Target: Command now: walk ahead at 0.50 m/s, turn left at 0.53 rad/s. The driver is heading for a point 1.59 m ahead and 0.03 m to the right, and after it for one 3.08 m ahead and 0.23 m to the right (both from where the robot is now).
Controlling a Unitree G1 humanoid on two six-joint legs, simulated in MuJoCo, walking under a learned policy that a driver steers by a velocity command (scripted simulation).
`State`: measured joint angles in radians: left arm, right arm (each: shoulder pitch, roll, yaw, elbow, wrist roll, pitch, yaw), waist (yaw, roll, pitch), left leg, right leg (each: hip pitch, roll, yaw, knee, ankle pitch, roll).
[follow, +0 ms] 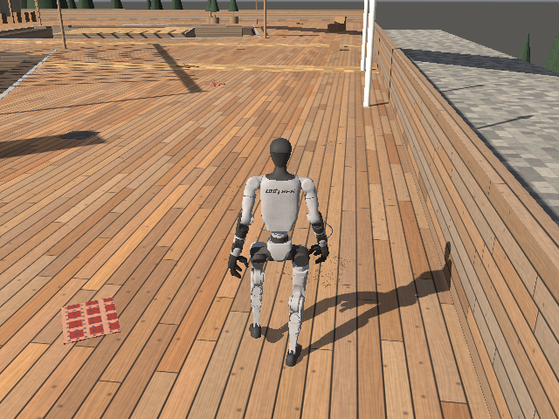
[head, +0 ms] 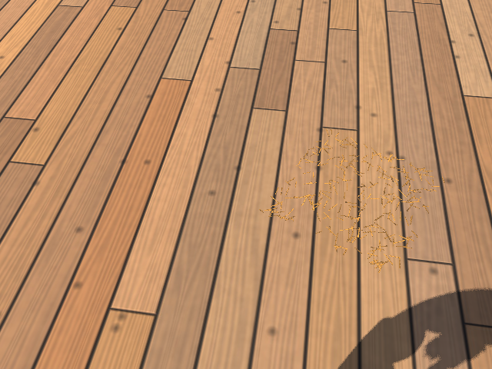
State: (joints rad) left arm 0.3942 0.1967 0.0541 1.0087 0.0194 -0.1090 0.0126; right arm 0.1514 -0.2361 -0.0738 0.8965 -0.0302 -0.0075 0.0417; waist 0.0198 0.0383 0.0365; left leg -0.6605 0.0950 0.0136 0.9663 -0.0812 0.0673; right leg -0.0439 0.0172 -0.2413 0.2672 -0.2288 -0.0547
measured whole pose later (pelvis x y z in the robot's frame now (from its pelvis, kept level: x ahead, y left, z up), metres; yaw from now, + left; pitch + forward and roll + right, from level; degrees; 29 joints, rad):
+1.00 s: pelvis +0.54 +0.09 +0.00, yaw +14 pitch -1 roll -1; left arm 0.31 0.22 0.05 0.97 0.01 -0.08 -0.01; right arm 0.26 -0.24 -0.04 0.94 -0.03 -0.06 0.02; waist 0.00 0.03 0.05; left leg -0.50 0.05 -0.02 1.12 -0.26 0.07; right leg -0.18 0.08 -0.10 0.35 -0.17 -0.10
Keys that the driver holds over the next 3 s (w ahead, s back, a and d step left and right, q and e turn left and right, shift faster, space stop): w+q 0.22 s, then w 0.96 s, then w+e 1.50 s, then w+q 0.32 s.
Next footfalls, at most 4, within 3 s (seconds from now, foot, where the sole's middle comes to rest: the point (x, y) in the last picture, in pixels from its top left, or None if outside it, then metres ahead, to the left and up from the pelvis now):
0.22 left None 0.25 0.11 -0.78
0.80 right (251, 325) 0.61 0.05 -0.78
1.34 left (171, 251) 0.85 0.30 -0.78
1.88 right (234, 185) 1.13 0.11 -0.78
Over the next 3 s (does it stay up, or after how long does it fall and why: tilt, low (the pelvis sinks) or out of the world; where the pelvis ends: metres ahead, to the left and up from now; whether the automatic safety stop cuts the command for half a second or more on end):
stays up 1.52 -0.02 -0.01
